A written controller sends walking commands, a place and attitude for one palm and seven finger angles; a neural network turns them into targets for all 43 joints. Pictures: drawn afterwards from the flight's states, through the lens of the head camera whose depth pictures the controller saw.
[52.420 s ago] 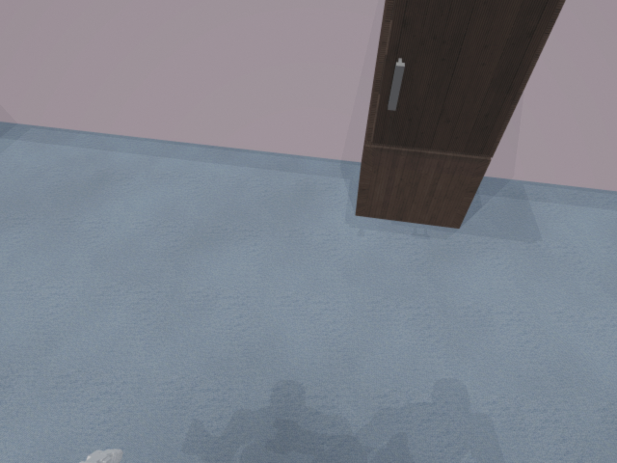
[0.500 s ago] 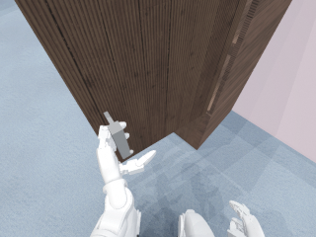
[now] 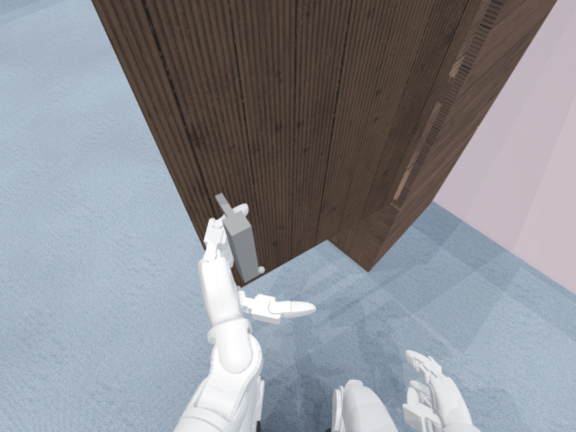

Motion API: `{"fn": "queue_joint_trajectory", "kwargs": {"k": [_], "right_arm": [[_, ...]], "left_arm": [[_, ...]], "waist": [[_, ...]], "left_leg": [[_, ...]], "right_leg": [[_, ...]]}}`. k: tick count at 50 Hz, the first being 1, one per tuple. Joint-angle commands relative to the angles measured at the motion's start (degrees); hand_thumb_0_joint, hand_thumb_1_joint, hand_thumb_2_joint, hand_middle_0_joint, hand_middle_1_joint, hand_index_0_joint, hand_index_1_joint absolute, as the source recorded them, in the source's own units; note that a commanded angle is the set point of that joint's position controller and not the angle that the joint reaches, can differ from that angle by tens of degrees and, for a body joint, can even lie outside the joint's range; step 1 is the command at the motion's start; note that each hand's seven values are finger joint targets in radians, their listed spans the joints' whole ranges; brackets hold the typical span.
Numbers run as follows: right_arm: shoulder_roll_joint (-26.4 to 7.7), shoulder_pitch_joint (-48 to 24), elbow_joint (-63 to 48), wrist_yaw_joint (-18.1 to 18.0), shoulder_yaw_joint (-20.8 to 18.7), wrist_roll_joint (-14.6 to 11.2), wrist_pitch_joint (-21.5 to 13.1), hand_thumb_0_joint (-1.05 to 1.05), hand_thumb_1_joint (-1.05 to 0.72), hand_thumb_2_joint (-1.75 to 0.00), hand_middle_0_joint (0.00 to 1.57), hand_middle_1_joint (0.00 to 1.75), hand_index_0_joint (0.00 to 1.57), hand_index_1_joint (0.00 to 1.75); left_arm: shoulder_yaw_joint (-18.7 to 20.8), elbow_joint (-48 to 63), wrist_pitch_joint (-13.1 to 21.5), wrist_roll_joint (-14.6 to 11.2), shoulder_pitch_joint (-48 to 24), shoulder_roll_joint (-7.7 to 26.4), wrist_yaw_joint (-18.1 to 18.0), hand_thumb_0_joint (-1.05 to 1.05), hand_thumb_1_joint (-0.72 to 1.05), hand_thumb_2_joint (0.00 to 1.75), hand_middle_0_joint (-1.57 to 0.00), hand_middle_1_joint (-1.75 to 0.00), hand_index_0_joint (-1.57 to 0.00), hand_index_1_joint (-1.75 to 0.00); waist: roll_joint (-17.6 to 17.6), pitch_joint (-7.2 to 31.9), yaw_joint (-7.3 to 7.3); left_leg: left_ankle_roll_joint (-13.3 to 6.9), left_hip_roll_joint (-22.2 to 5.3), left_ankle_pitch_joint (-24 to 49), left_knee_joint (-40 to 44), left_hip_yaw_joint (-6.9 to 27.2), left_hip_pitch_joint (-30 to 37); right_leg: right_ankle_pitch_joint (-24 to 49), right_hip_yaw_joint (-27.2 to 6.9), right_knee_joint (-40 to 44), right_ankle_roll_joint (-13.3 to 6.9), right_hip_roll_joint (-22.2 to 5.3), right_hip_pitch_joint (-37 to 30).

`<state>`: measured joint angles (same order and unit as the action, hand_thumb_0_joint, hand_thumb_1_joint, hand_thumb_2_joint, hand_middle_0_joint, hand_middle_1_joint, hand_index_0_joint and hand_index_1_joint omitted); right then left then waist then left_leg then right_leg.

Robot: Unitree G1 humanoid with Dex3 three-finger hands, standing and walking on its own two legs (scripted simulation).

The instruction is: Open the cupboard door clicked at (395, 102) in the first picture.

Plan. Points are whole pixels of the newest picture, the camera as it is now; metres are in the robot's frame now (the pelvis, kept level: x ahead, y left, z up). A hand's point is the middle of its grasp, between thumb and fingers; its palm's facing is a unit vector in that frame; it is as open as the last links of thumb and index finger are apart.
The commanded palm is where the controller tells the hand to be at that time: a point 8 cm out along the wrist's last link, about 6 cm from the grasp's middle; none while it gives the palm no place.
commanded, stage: slide the hand sideways off the handle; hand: left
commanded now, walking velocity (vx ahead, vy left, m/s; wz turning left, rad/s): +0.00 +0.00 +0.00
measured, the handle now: (236, 238) +0.37 +0.10 +0.03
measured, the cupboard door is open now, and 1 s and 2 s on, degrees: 76 78 78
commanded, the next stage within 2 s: draw the hand back to the body in 1.18 s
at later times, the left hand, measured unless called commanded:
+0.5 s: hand (256, 298) +0.29 +0.06 +0.03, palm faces -0.11 -0.99 +0.01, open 16.0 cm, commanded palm +0.26 +0.13 +0.02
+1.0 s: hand (211, 332) +0.24 +0.12 +0.02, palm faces -0.04 -1.00 -0.03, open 16.1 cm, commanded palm +0.21 +0.18 +0.02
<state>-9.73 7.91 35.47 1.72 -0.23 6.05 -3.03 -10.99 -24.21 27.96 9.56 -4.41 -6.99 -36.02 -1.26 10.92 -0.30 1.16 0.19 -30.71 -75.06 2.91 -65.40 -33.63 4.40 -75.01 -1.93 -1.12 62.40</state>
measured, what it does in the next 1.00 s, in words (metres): stands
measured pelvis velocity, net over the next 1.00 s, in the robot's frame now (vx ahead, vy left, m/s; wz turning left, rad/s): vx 0.01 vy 0.00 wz -0.02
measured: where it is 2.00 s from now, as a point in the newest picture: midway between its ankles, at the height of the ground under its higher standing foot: outside the picture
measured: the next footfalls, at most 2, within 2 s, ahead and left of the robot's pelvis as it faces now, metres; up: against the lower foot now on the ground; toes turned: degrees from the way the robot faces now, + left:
none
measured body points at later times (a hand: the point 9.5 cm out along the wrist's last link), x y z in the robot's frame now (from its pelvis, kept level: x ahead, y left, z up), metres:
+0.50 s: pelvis +0.01 +0.02 -0.01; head +0.10 +0.02 +0.43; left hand +0.29 +0.12 +0.03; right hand +0.18 -0.21 -0.10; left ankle +0.05 +0.13 -0.61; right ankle +0.02 -0.10 -0.61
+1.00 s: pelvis +0.01 +0.00 -0.01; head +0.12 +0.00 +0.42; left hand +0.24 +0.17 +0.02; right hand +0.22 -0.23 -0.11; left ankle +0.05 +0.13 -0.61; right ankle +0.02 -0.11 -0.61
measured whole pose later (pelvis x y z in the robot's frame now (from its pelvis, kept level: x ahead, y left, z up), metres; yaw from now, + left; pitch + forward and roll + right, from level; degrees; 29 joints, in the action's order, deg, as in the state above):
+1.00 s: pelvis +0.01 +0.00 -0.01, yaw -1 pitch +22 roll -1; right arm -11.8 9.4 25.9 -0.3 -0.4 0.8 -0.8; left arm -4.1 1.2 29.8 -5.9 22.6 7.5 3.3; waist -0.9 10.6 -0.7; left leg 1.3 -0.7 -34.8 -79.8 2.6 -66.9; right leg -37.2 3.9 -79.5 -2.0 -0.3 64.2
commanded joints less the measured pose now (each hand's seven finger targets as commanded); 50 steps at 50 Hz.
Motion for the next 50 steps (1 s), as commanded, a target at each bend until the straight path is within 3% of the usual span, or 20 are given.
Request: {"fn": "queue_joint_trajectory", "kwargs": {"k": [1, 2, 3, 4, 5, 7, 9, 14, 16, 18, 19, 21, 23, 24, 25, 31, 34, 37, 40, 50], "right_arm": [[-7.9, 2.8, -8.2, -0.5, -3.2, -1.2, -0.9, 0.0, -0.9, -0.9, 0.2, 0.3, 0.2, 0.3], [-8.1, 2.1, -9.3, -0.5, -3.3, -1.8, -0.7, 0.0, -0.9, -0.9, 0.2, 0.3, 0.2, 0.3], [-8.1, 2.2, -10.2, -0.6, -3.1, -2.5, -0.6, 0.0, -0.9, -0.9, 0.2, 0.3, 0.2, 0.3], [-8.4, 2.3, -11.2, -0.8, -3.0, -3.2, -0.6, 0.0, -0.9, -0.9, 0.2, 0.3, 0.2, 0.3], [-8.3, 2.0, -11.9, -0.9, -2.8, -4.0, -0.6, 0.0, -0.9, -0.9, 0.2, 0.3, 0.2, 0.3], [-8.6, 1.8, -13.1, -1.2, -2.5, -5.0, -0.8, 0.0, -0.9, -0.9, 0.2, 0.3, 0.2, 0.3], [-8.9, 1.8, -14.3, -1.1, -2.5, -5.5, -0.6, 0.0, -0.9, -0.9, 0.2, 0.3, 0.2, 0.3], [-9.1, 2.0, -15.8, -0.4, -2.8, -5.1, 0.3, 0.0, -0.9, -0.9, 0.2, 0.3, 0.2, 0.3], [-8.9, 2.0, -15.9, -0.2, -2.8, -4.8, 0.7, 0.0, -0.9, -0.9, 0.2, 0.3, 0.2, 0.3], [-8.7, 1.6, -16.4, 0.0, -2.7, -4.6, 0.9, 0.0, -0.9, -0.9, 0.2, 0.3, 0.2, 0.3], [-8.8, 1.7, -16.8, 0.0, -2.7, -4.5, 1.2, 0.0, -0.9, -0.9, 0.2, 0.3, 0.2, 0.3], [-8.4, 1.3, -17.1, 0.0, -2.5, -4.4, 1.5, 0.0, -0.9, -0.9, 0.2, 0.3, 0.2, 0.3], [-8.3, 1.3, -17.4, 0.0, -2.4, -4.5, 1.8, 0.0, -0.9, -0.9, 0.2, 0.3, 0.2, 0.3], [-8.4, 1.3, -17.7, 0.0, -2.5, -4.4, 1.9, 0.0, -0.9, -0.9, 0.2, 0.3, 0.2, 0.3], [-8.2, 0.9, -17.9, 0.0, -2.4, -4.5, 2.1, 0.0, -0.9, -0.9, 0.2, 0.3, 0.2, 0.3], [-7.8, 1.4, -18.1, -0.5, -2.4, -4.5, 2.1, 0.0, -0.9, -0.9, 0.2, 0.3, 0.2, 0.3], [-7.8, 1.5, -17.9, -1.0, -2.3, -4.5, 1.7, 0.0, -0.9, -0.9, 0.2, 0.3, 0.2, 0.3], [-7.7, 1.1, -17.6, -1.3, -2.4, -4.6, 1.0, 0.0, -0.9, -0.9, 0.2, 0.3, 0.2, 0.3], [-7.8, 1.0, -17.5, -1.8, -2.5, -4.8, 0.6, 0.0, -0.9, -0.9, 0.2, 0.3, 0.2, 0.3], [-8.0, 0.2, -17.6, -3.4, -3.0, -5.6, -0.7, 0.0, -0.9, -0.9, 0.2, 0.3, 0.2, 0.3]], "left_arm": [[-11.1, 16.4, 6.1, 5.7, -16.3, 2.4, 15.5, 0.0, -0.5, 0.3, -0.15, -0.3, -0.15, -0.3], [-11.6, 17.8, 7.2, 4.3, -15.1, 3.2, 20.0, 0.0, -0.5, 0.3, -0.15, -0.3, -0.15, -0.3], [-12.3, 18.3, 7.6, 2.5, -14.5, 3.3, 24.1, 0.0, -0.5, 0.3, -0.15, -0.3, -0.15, -0.3], [-12.9, 19.6, 7.5, -0.1, -14.7, 3.6, 28.4, 0.0, -0.5, 0.3, -0.15, -0.3, -0.15, -0.3], [-12.0, 19.5, 7.1, -3.5, -13.5, 2.9, 31.0, 0.0, -0.5, 0.3, -0.15, -0.3, -0.15, -0.3], [-10.7, 19.7, 5.1, -9.3, -11.9, 0.9, 33.0, 0.0, -0.5, 0.3, -0.15, -0.3, -0.15, -0.3], [-7.8, 20.0, 3.1, -12.2, -7.0, 1.4, 32.5, 0.0, -0.5, 0.3, -0.15, -0.3, -0.15, -0.3], [-5.1, 22.0, 2.2, -10.1, 0.2, 3.9, 29.2, 0.0, -0.5, 0.3, -0.15, -0.3, -0.15, -0.3], [-4.3, 23.1, 2.7, -9.2, 1.0, 4.8, 28.3, 0.0, -0.5, 0.3, -0.15, -0.3, -0.15, -0.3], [-3.8, 24.3, 3.2, -8.2, 2.9, 5.8, 27.9, 0.0, -0.5, 0.3, -0.15, -0.3, -0.15, -0.3], [-2.3, 24.6, 3.2, -8.0, 5.4, 7.5, 27.7, 0.0, -0.5, 0.3, -0.15, -0.3, -0.15, -0.3], [-2.6, 25.6, 3.4, -7.8, 6.2, 7.0, 27.8, 0.0, -0.5, 0.3, -0.15, -0.3, -0.15, -0.3], [-1.4, 26.1, 3.4, -8.2, 8.4, 8.0, 27.9, 0.0, -0.5, 0.3, -0.15, -0.3, -0.15, -0.3], [0.7, 27.0, 3.4, -8.2, 10.2, 9.9, 27.8, 0.0, -0.5, 0.3, -0.15, -0.3, -0.15, -0.3], [0.1, 26.7, 3.3, -8.3, 11.9, 8.8, 28.0, 0.0, -0.5, 0.3, -0.15, -0.3, -0.15, -0.3], [1.8, 30.4, 4.2, -9.8, 16.1, 10.3, 29.3, 0.0, -0.5, 0.3, -0.15, -0.3, -0.15, -0.3], [3.6, 32.6, 5.4, -10.6, 17.3, 12.5, 30.6, 0.0, -0.5, 0.3, -0.15, -0.3, -0.15, -0.3], [3.3, 34.4, 6.5, -11.8, 18.5, 12.4, 32.6, 0.0, -0.5, 0.3, -0.15, -0.3, -0.15, -0.3], [6.5, 35.0, 6.7, -13.4, 22.5, 14.7, 34.4, 0.0, -0.5, 0.3, -0.15, -0.3, -0.15, -0.3], [12.8, 37.4, 5.6, -18.2, 29.2, 18.9, 40.5, 0.0, -0.5, 0.3, -0.15, -0.3, -0.15, -0.3]], "waist": [[3.4, 19.4, 6.71], [1.3, 20.8, 6.1], [1.7, 20.2, 6.19], [0.4, 20.1, 6.65], [0.5, 18.7, 5.91], [0.6, 17.1, 5.65], [1.8, 17.1, 3.86], [3.1, 16.9, 2.5], [4.1, 17.0, 2.7], [3.0, 16.6, 2.14], [3.3, 17.1, 1.04], [2.6, 16.6, 1.29], [2.8, 16.2, 0.84], [2.1, 17.4, -0.29], [2.5, 16.9, -0.14], [3.8, 16.5, 0.57], [3.0, 16.6, 0.68], [2.2, 16.6, 1.11], [2.7, 17.9, 0.32], [3.4, 16.4, 0.15]], "left_leg": [[-2.5, 0.5, 10.0, 6.8, -0.3, 15.2], [-2.6, 0.8, 9.5, 6.6, -0.5, 16.0], [-2.7, 0.9, 8.5, 6.8, -0.3, 15.8], [-2.8, 0.9, 8.1, 6.9, -0.1, 16.5], [-2.6, 0.9, 7.0, 7.8, 0.3, 16.9], [-2.5, 0.9, 5.1, 8.9, 0.7, 17.4], [-2.3, 0.9, 5.9, 10.0, 1.2, 16.9], [-1.9, 0.7, 8.2, 9.9, 1.3, 15.7], [-2.0, 0.7, 8.0, 9.2, 0.8, 15.2], [-1.9, 0.8, 7.8, 9.2, 0.5, 14.7], [-1.8, 0.9, 8.8, 9.3, 0.6, 14.1], [-1.7, 0.8, 8.8, 9.2, 0.3, 14.4], [-1.7, 0.9, 8.8, 9.2, 0.0, 14.1], [-1.6, 1.0, 10.1, 9.3, 0.1, 13.9], [-1.6, 0.9, 10.4, 9.2, -0.2, 14.4], [-1.7, 0.9, 12.7, 7.8, -0.6, 13.8], [-1.9, 1.1, 13.1, 6.9, -0.5, 12.7], [-1.9, 1.2, 12.8, 6.1, -0.6, 12.5], [-2.0, 1.4, 13.5, 5.1, -1.0, 11.6], [-2.1, 1.3, 11.7, 2.9, -1.5, 7.1]], "right_leg": [[15.6, -2.3, 11.2, -0.7, -0.3, -8.0], [15.4, -2.7, 10.9, -0.8, -0.2, -8.1], [14.4, -2.8, 11.0, -0.9, -0.1, -8.1], [13.6, -2.9, 10.9, -1.1, -0.1, -7.5], [12.0, -2.4, 11.4, -1.1, 0.1, -6.8], [9.5, -1.7, 12.0, -0.8, 0.6, -5.9], [9.3, -1.0, 11.5, -0.9, 0.9, -7.0], [10.4, -0.5, 9.6, -0.8, 1.0, -6.9], [10.6, -0.8, 9.7, -0.6, 0.9, -7.1], [10.3, -1.1, 9.3, -0.7, 1.0, -7.2], [10.7, -1.1, 9.0, -1.0, 1.1, -8.2], [11.1, -1.1, 8.8, -0.9, 1.1, -7.9], [11.2, -1.4, 9.1, -0.9, 1.3, -8.4], [12.0, -1.4, 8.5, -1.1, 1.3, -9.6], [12.6, -1.3, 8.6, -1.0, 1.4, -9.2], [16.7, -1.7, 8.3, -0.5, 1.6, -10.5], [17.4, -2.1, 7.9, -0.5, 1.7, -11.0], [17.6, -2.1, 7.5, -0.3, 1.7, -10.1], [19.1, -2.6, 7.3, -0.2, 1.8, -11.4], [18.9, -4.6, 8.2, 0.5, 1.6, -13.4]]}}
